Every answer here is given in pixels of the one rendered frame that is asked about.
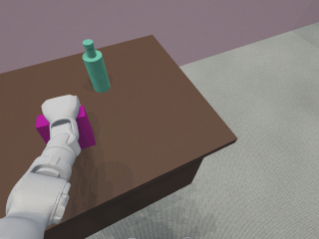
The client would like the sponge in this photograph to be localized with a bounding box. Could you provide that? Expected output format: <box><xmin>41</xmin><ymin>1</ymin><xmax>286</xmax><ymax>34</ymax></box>
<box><xmin>36</xmin><ymin>106</ymin><xmax>96</xmax><ymax>149</ymax></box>

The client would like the robot left forearm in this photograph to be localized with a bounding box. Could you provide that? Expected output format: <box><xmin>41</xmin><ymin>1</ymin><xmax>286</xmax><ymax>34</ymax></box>
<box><xmin>5</xmin><ymin>117</ymin><xmax>81</xmax><ymax>215</ymax></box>

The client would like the robot left upper arm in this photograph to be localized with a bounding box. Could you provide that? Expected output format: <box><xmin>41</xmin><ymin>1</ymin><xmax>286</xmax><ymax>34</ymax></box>
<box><xmin>0</xmin><ymin>172</ymin><xmax>71</xmax><ymax>239</ymax></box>

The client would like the robot left hand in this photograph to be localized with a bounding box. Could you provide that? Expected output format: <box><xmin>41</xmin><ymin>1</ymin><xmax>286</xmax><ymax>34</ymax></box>
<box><xmin>41</xmin><ymin>95</ymin><xmax>81</xmax><ymax>123</ymax></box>

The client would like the table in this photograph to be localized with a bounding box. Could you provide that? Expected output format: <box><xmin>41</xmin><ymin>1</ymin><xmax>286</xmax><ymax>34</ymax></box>
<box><xmin>0</xmin><ymin>35</ymin><xmax>237</xmax><ymax>239</ymax></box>

